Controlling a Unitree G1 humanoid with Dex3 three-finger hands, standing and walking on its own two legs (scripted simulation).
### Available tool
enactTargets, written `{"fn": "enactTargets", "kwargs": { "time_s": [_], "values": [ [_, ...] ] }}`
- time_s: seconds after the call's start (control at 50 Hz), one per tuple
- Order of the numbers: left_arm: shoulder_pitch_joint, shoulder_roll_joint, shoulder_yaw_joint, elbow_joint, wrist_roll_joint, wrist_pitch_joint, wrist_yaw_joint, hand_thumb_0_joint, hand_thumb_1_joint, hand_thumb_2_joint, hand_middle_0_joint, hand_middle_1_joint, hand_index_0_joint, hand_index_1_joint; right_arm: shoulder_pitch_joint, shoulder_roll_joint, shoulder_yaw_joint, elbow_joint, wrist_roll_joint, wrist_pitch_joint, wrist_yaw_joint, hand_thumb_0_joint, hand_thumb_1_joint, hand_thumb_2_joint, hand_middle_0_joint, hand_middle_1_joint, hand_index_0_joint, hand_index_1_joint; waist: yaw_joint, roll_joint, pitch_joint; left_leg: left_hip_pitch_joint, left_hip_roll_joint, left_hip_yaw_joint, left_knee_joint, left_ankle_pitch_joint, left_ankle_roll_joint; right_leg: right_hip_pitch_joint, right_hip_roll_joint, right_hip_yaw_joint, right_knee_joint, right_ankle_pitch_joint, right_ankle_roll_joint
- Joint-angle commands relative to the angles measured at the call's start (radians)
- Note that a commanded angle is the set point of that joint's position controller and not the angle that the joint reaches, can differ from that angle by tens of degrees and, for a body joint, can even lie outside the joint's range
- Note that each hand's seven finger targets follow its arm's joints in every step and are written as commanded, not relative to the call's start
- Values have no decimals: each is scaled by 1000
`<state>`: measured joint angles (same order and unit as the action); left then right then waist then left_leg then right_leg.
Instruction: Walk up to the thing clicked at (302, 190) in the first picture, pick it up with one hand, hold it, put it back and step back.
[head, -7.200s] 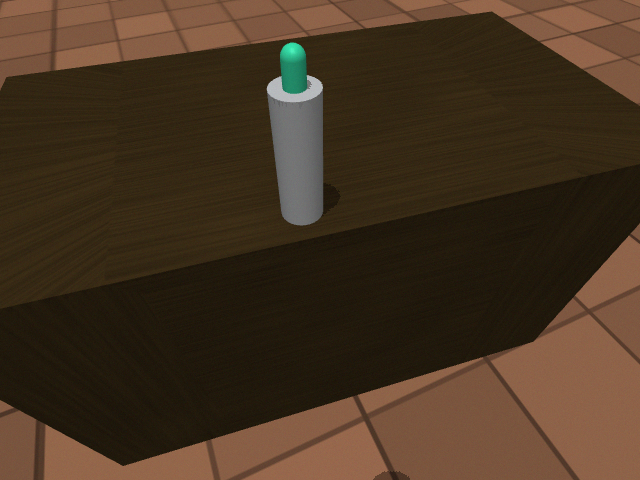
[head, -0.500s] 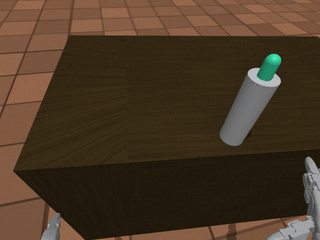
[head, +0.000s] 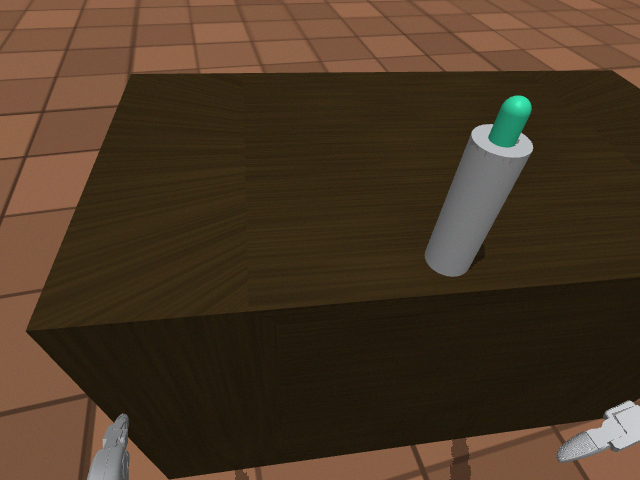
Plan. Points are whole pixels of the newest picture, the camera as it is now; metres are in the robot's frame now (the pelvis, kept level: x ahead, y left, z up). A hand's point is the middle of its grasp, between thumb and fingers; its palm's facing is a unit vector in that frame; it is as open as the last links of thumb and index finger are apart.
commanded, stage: rise first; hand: right
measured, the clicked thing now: (477, 193) +0.42 -0.20 +0.15
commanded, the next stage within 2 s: go down in 0.64 s
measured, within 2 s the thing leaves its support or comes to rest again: neither
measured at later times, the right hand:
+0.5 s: hand (638, 340) +0.19 -0.25 +0.20, palm faces +0.38 +0.81 -0.45, open 17.7 cm
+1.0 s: hand out of the picture +0.21 -0.28 +0.20, palm faces +0.44 +0.82 -0.36, open 17.5 cm
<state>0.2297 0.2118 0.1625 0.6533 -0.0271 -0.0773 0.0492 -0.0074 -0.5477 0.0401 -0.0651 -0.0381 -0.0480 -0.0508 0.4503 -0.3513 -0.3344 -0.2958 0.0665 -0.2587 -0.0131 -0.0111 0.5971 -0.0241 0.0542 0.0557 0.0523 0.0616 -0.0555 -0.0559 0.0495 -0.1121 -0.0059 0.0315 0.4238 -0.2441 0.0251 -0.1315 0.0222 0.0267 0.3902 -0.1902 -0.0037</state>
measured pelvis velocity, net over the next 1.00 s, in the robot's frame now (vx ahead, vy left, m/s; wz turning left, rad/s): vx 0.00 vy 0.00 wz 0.00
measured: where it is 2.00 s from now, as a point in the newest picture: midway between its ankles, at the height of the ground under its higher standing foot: outside the picture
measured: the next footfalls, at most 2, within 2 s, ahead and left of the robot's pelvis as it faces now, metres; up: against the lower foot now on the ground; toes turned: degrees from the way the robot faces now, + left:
none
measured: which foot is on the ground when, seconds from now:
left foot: down 0.00-1.00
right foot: down 0.00-1.00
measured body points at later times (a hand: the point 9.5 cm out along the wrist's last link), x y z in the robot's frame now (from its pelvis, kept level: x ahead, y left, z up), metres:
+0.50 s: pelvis -0.01 -0.01 +0.00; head -0.01 +0.02 +0.45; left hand +0.16 +0.25 -0.09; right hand +0.16 -0.29 +0.22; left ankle +0.00 +0.10 -0.74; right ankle +0.02 -0.12 -0.74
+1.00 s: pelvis +0.00 +0.00 +0.00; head -0.01 +0.02 +0.45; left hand +0.17 +0.28 -0.09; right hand +0.18 -0.32 +0.21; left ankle +0.00 +0.10 -0.74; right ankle +0.02 -0.12 -0.74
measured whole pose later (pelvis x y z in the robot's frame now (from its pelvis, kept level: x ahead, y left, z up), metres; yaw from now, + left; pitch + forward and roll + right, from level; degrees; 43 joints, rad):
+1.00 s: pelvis +0.00 +0.00 +0.00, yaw +0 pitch -3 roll +0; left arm 0.18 0.22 0.17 0.75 -0.02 -0.11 0.08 -0.01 -0.52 0.05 -0.06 -0.05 -0.05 -0.05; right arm 0.27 -0.37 -0.50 -0.18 0.13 -0.40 0.09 -0.01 0.56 -0.06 0.05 0.06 0.06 0.07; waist -0.05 -0.02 0.01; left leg -0.13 -0.01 0.04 0.44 -0.26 0.03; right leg -0.16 0.02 0.03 0.42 -0.21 0.00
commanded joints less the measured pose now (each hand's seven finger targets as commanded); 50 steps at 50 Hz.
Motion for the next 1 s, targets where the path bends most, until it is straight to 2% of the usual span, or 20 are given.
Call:
{"fn": "enactTargets", "kwargs": {
  "time_s": [0.0,0.04,0.08,0.1,0.16,0.24,0.28,0.3,0.38,0.42,0.48,0.6,0.64,0.68,0.7,0.74,0.76,0.78,0.86,0.98],
  "values": [
    [-101,158,53,-188,-2,-70,7,0,-563,40,-53,-37,-44,-46,-99,-190,-128,-214,8,-78,-22,0,611,-24,41,57,46,57,-6,72,-82,-25,13,12,-102,48,-11,28,-8,-24,-62,53,-28],
    [-93,77,-24,-182,-6,-72,-4,0,-563,41,-54,-38,-46,-47,-121,-155,-91,-266,7,-101,-17,0,596,-28,42,57,46,57,-16,33,-100,-13,12,10,-93,73,-8,39,-6,-30,-61,82,-24],
    [-58,138,31,-197,-6,-72,4,0,-563,44,-53,-38,-44,-47,-88,-186,-121,-229,6,-103,-19,0,599,-30,41,58,46,58,-9,65,-81,-10,10,12,-92,85,-11,32,-9,-28,-61,91,-26],
    [-59,117,9,-202,-7,-72,-1,0,-564,47,-54,-40,-44,-50,-99,-157,-100,-242,8,-107,-15,0,585,-32,43,57,47,57,-12,53,-82,-13,13,12,-91,91,-12,31,-5,-32,-62,96,-24],
    [-49,186,77,-171,-6,-68,4,0,-566,51,-50,-36,-39,-47,-102,-223,-173,-225,11,-109,-21,0,611,-28,40,59,46,59,-11,19,-45,-25,9,13,-96,52,-8,10,-7,-28,-78,52,-22],
    [-73,106,26,-121,-12,-73,-10,0,-559,47,-48,-34,-40,-42,-110,-169,-130,-275,15,-120,-11,0,611,-27,39,60,47,60,-19,-41,-21,-32,4,14,-95,34,-1,-5,-10,-25,-86,32,-16],
    [-90,129,30,-163,-9,-82,-9,0,-572,56,-50,-35,-38,-48,-116,-211,-172,-273,16,-124,-14,0,611,-30,41,59,47,59,-15,-1,-29,-28,2,14,-103,23,-4,-7,-12,-24,-82,24,-21],
    [-95,85,-13,-177,-10,-88,-16,0,-571,58,-51,-37,-39,-50,-127,-170,-124,-301,12,-130,-8,0,604,-33,42,58,48,58,-12,-5,-46,-23,-1,15,-100,24,-3,-4,-14,-24,-84,25,-19],
    [-89,115,19,-150,-7,-90,-10,0,-570,65,-52,-41,-41,-53,-147,-199,-163,-284,16,-138,-10,0,597,-38,43,59,48,59,-12,7,-63,-22,8,6,-101,45,-8,12,-6,-31,-68,47,-22],
    [-81,186,80,-202,-3,-92,2,0,-571,69,-52,-45,-41,-56,-141,-234,-203,-265,14,-135,-15,0,585,-40,44,59,49,59,2,50,-97,-16,10,6,-102,71,-14,39,-6,-30,-61,73,-26],
    [-53,149,53,-181,-6,-87,-3,0,-567,69,-50,-43,-41,-53,-122,-237,-214,-270,16,-138,-17,0,602,-41,42,60,49,60,-21,9,-74,-5,9,9,-100,70,-7,27,-5,-28,-68,74,-22],
    [-51,75,-7,-137,-10,-87,-19,0,-576,85,-52,-47,-41,-59,-124,-163,-140,-323,18,-144,-1,0,584,-50,43,60,49,60,-15,8,-75,-18,3,15,-85,112,-6,33,-12,-29,-64,122,-19],
    [-93,142,35,-191,-9,-92,-11,0,-573,86,-53,-49,-41,-61,-122,-220,-193,-287,17,-141,-5,0,580,-51,44,60,49,60,-10,51,-57,-25,1,15,-93,77,-10,22,-14,-25,-68,84,-23],
    [-82,127,34,-137,-6,-86,-10,0,-566,87,-52,-52,-43,-61,-155,-203,-183,-303,18,-146,-7,0,586,-52,44,61,50,61,-16,24,-66,-25,5,14,-92,73,-9,24,-9,-26,-70,79,-21],
    [-93,140,46,-153,-7,-83,-6,0,-566,87,-51,-52,-43,-60,-138,-254,-241,-278,17,-144,-13,0,595,-52,42,62,50,62,-27,13,-61,-20,10,10,-97,65,-9,16,-5,-26,-68,73,-23],
    [-77,167,75,-142,-6,-77,-4,0,-496,13,-54,-52,-67,-37,-96,-236,-224,-236,20,-136,-11,0,512,-77,38,59,48,59,-15,23,-44,-22,9,10,-100,69,-10,10,-4,-29,-67,71,-25],
    [-114,133,48,-163,18,-88,-12,0,-524,37,-50,-50,-53,-45,-80,-111,-165,-197,16,-178,9,0,550,-61,30,59,46,59,27,150,-81,-53,-7,12,-75,91,-31,29,-7,-13,-35,74,-28],
    [-113,172,89,-180,18,-94,-5,0,-522,35,-49,-48,-53,-42,-110,-184,-239,-228,25,-202,11,0,559,-62,28,60,44,60,4,108,-136,-27,7,1,-73,121,-33,46,2,-20,-24,98,-27],
    [-107,136,62,-128,9,-87,15,0,-538,45,-49,-44,-50,-43,-243,-262,-302,-154,56,-224,40,0,564,-68,25,61,44,61,10,74,-149,-24,22,-19,-69,190,-38,40,12,-18,-7,144,-27],
    [-213,108,-10,32,-3,-71,48,0,-529,31,-53,-42,-56,-37,-427,-336,-287,52,111,-132,149,0,525,-61,34,56,48,56,26,-57,-20,-128,31,-48,-108,3,-32,-64,11,-11,-31,-37,-23]
  ]
}}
